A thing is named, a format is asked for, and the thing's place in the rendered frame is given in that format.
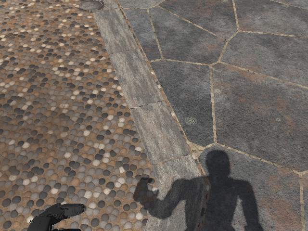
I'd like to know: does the left robot hand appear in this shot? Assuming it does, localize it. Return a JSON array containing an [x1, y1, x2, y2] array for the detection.
[[27, 203, 85, 231]]

